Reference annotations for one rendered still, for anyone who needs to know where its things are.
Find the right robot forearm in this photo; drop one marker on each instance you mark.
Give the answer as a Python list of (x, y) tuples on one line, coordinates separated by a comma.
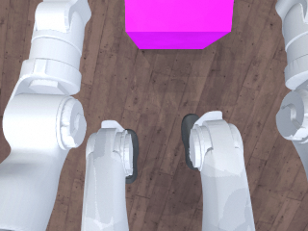
[(294, 15)]

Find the carton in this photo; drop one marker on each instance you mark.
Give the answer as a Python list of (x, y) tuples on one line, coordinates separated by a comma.
[(177, 24)]

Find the left robot upper arm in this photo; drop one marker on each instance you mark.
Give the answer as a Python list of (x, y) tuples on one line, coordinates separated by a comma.
[(40, 128)]

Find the left robot shin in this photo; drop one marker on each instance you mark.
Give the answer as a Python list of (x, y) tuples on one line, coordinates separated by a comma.
[(91, 141)]

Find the right robot shin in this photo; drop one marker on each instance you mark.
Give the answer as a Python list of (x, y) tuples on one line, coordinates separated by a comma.
[(217, 115)]

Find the right robot upper arm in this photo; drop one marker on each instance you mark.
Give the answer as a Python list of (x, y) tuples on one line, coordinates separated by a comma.
[(292, 122)]

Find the robot shin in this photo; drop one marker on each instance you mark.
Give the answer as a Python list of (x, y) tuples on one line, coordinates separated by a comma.
[(91, 141), (217, 115)]

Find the left robot forearm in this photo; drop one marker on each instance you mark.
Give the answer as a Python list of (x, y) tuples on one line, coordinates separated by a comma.
[(56, 50)]

